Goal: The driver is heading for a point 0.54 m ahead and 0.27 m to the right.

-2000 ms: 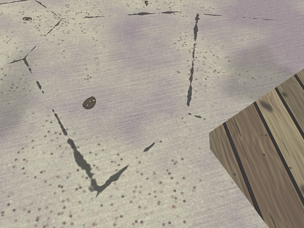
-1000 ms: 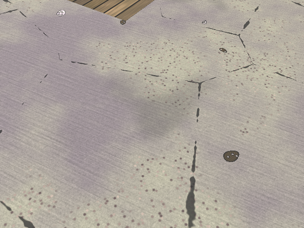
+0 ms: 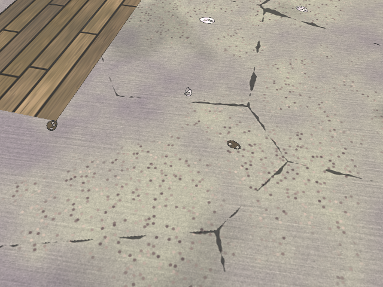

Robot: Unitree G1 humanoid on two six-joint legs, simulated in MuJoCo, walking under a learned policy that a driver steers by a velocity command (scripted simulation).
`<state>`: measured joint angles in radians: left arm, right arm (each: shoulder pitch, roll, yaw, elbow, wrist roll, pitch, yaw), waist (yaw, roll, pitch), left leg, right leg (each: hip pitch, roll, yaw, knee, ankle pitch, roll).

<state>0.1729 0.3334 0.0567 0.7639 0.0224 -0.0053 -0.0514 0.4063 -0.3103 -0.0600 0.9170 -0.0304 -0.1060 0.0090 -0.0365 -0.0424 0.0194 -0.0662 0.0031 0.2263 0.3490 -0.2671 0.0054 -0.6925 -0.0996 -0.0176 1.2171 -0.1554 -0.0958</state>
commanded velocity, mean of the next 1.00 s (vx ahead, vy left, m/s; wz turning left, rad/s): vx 0.64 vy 0.00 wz -0.59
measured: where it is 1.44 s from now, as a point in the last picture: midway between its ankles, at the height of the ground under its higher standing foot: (242, 217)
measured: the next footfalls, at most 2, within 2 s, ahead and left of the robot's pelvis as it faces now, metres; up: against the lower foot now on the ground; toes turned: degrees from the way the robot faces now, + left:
right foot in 0.22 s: +0.41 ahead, -0.07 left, +0.00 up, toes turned -14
left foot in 0.64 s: +0.86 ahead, -0.11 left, +0.00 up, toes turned -33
